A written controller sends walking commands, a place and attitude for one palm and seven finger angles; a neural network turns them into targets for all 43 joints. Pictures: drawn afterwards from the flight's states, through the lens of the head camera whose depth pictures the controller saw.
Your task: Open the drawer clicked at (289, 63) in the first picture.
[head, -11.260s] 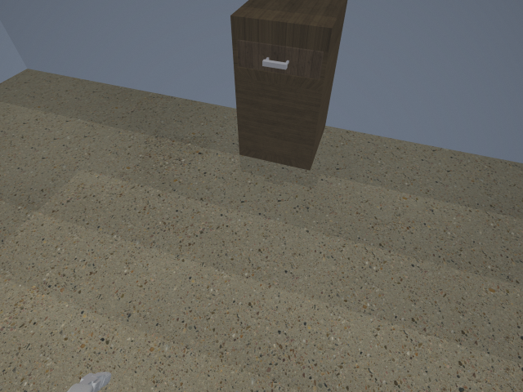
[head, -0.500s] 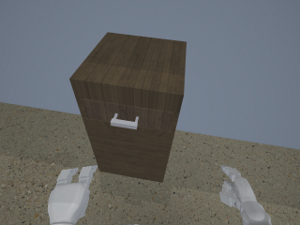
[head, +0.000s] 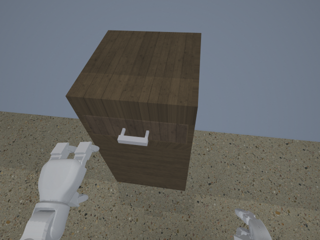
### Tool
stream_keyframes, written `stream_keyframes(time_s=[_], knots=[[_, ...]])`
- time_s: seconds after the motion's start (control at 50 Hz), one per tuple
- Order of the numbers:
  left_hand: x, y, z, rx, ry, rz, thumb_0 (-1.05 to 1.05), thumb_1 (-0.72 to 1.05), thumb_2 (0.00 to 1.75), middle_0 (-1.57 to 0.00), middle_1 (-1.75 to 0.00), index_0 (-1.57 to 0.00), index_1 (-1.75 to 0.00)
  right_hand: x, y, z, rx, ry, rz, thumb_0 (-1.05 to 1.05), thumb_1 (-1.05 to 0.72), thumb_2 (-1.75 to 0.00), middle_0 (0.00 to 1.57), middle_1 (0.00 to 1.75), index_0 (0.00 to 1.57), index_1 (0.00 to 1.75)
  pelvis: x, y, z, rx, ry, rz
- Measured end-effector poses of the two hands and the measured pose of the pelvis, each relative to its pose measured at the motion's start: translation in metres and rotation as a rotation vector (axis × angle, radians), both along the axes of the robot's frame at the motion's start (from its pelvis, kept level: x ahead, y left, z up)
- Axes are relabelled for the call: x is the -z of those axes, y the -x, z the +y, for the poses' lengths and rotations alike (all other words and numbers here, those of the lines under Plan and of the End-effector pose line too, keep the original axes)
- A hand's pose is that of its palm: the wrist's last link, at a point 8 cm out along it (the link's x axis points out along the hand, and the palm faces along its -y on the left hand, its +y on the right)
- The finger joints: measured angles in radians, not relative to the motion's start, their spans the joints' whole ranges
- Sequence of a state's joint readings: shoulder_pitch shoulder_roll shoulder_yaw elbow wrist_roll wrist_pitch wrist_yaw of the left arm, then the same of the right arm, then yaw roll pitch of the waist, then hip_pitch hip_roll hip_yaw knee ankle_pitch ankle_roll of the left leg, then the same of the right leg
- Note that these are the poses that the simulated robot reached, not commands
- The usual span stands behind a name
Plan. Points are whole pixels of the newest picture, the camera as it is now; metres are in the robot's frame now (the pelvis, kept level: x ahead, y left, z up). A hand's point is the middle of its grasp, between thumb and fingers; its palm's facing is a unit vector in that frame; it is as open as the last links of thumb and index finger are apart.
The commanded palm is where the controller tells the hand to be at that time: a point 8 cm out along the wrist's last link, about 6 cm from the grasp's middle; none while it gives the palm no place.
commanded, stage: raise the hand with hooked fingers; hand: left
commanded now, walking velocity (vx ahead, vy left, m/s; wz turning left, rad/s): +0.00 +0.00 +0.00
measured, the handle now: (134, 136) +0.47 +0.17 -0.13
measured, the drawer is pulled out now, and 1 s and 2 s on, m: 0.00 0.00 0.00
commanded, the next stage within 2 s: move the hooked fingers above the handle in 0.88 s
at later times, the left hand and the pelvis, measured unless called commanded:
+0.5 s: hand (80, 138) +0.31 +0.23 +0.10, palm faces +0.05 -0.09 -0.99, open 13.8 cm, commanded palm +0.27 +0.22 +0.16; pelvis +0.00 -0.02 +0.02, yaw +1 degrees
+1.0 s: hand (84, 139) +0.31 +0.22 +0.09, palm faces +0.01 -0.10 -0.99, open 13.8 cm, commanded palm +0.28 +0.22 +0.15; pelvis +0.00 -0.02 +0.02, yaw +0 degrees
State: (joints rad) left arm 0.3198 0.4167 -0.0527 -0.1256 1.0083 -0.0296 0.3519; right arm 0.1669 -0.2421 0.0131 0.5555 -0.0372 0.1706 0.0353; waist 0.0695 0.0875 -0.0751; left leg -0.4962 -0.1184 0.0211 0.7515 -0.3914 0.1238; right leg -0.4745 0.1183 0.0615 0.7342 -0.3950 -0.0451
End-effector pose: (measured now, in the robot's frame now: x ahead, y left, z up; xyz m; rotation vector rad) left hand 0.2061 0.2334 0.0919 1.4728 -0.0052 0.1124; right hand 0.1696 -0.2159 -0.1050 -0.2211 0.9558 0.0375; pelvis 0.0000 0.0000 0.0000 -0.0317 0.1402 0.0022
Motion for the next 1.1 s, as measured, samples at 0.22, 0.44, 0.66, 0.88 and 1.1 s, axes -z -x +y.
stream_keyframes(time_s=[0.22, 0.44, 0.66, 0.88, 1.1], knots=[[-0.018, -0.039, -0.013, 0.011, 0.031, 0.011, 0.0, -0.34, 0.37, -0.3, -1.1, -0.31, -1.11, -0.032, -0.026, -0.025, 0.044, 0.034, -0.091, 0.01, -0.9, -0.9, 0.2, 0.29, 0.2, 0.3, -0.011, -0.006, -0.011, -0.002, -0.016, -0.034], [-0.061, -0.069, -0.005, -0.015, -0.012, -0.008, 0.0, -0.47, 0.31, -0.31, -1.19, -0.32, -1.19, -0.042, -0.034, -0.014, 0.032, -0.016, -0.119, 0.01, -0.9, -0.9, 0.2, 0.29, 0.2, 0.3, -0.02, 0.0, -0.02, -0.013, -0.02, -0.077], [-0.049, -0.077, -0.02, 0.092, 0.025, 0.129, 0.0, -0.49, 0.3, -0.31, -1.2, -0.32, -1.2, -0.034, -0.002, -0.023, 0.058, -0.013, -0.038, 0.01, -0.9, -0.9, 0.21, 0.29, 0.2, 0.3, -0.024, 0.001, -0.023, 0.001, -0.02, -0.074], [-0.059, -0.078, -0.01, 0.071, -0.016, -0.002, 0.0, -0.49, 0.3, -0.32, -1.2, -0.32, -1.2, -0.021, 0.01, -0.036, 0.1, 0.006, 0.021, 0.01, -0.9, -0.9, 0.2, 0.29, 0.2, 0.3, -0.021, 0.002, -0.02, -0.001, -0.02, -0.044], [-0.039, -0.083, -0.021, 0.091, 0.034, 0.119, 0.0, -0.49, 0.3, -0.31, -1.2, -0.32, -1.2, -0.032, -0.009, -0.027, 0.09, -0.013, -0.036, 0.01, -0.9, -0.9, 0.2, 0.29, 0.2, 0.3, -0.023, -0.007, -0.018, -0.004, -0.018, -0.047]])
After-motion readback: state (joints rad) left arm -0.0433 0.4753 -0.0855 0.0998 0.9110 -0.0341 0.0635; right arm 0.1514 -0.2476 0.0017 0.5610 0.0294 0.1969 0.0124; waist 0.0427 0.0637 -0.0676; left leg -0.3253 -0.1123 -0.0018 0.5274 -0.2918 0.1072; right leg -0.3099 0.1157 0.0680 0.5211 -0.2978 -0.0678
